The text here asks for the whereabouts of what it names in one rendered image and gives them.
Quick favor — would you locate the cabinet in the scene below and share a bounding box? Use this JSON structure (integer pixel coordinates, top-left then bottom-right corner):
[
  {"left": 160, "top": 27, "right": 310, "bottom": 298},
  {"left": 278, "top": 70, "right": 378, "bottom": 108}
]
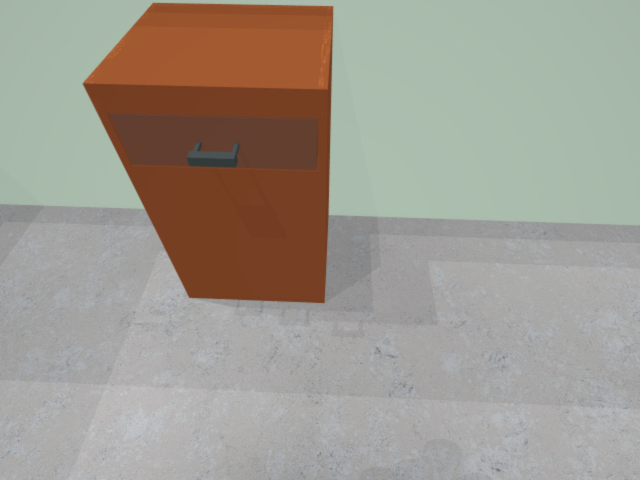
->
[{"left": 83, "top": 3, "right": 333, "bottom": 303}]

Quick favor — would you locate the handle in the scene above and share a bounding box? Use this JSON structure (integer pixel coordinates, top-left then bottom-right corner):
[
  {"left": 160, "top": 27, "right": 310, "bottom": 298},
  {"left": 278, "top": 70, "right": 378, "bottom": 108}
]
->
[{"left": 187, "top": 141, "right": 239, "bottom": 168}]

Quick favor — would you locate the drawer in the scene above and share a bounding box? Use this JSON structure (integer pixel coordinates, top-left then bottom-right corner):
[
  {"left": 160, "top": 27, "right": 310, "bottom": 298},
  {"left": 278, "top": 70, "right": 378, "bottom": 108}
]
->
[{"left": 109, "top": 113, "right": 318, "bottom": 170}]

